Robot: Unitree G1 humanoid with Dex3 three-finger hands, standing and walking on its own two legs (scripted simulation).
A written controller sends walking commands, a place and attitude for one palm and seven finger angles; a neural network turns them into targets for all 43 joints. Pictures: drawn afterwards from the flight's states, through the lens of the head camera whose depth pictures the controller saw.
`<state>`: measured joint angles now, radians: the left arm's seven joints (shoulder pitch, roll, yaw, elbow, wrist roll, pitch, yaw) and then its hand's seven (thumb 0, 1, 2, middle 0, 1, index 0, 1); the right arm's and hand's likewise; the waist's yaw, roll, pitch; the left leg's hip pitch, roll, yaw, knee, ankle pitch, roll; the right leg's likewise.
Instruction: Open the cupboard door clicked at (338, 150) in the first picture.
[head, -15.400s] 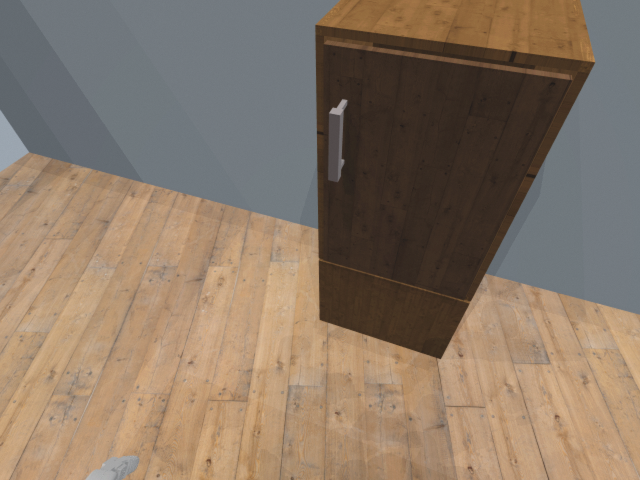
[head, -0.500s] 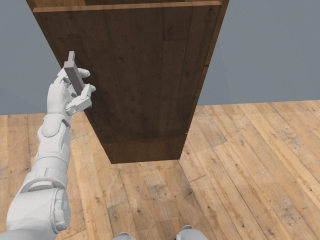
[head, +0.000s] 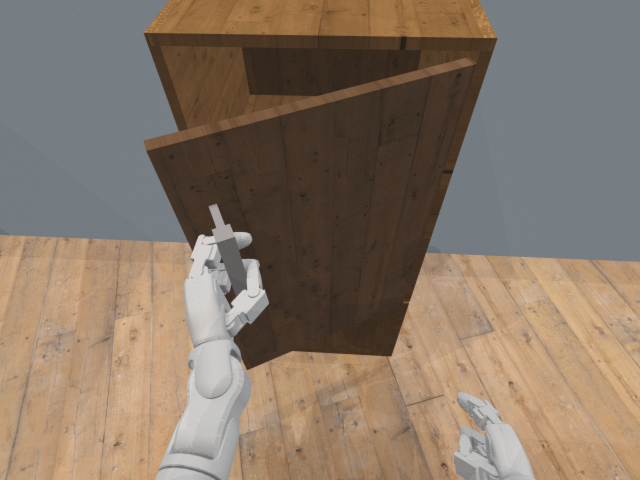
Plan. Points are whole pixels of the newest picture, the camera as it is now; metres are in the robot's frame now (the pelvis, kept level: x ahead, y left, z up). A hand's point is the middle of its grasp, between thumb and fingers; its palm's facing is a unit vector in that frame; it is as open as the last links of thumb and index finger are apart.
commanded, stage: pull the door open along its arc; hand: left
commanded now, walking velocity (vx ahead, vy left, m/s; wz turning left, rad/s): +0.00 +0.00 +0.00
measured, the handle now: (231, 259) +0.37 +0.14 +0.07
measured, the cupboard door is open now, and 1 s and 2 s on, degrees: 28 41 42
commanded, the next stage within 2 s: open thumb and fingers to let go in 0.36 s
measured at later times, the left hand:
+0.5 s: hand (300, 344) +0.26 +0.04 +0.07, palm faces +0.29 -0.96 -0.05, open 6.1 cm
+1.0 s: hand (283, 341) +0.26 +0.06 +0.07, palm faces +0.35 -0.94 -0.03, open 12.9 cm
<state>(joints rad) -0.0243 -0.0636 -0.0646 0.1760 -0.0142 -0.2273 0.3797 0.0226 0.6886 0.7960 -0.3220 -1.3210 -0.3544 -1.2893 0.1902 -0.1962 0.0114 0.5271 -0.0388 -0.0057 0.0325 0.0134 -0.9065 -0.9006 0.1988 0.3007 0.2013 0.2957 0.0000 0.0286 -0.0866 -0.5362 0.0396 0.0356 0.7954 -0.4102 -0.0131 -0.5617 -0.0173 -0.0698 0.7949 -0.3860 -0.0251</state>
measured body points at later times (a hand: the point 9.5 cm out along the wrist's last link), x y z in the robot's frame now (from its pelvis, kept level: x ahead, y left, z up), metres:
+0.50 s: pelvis +0.01 -0.03 +0.00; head +0.02 -0.06 +0.45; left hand +0.24 +0.09 +0.08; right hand +0.20 -0.24 -0.09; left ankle -0.01 +0.13 -0.71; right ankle +0.01 -0.10 -0.71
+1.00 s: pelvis -0.01 -0.02 -0.01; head +0.01 -0.04 +0.44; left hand +0.24 +0.11 +0.08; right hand +0.18 -0.23 -0.10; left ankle -0.01 +0.13 -0.71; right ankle +0.01 -0.10 -0.71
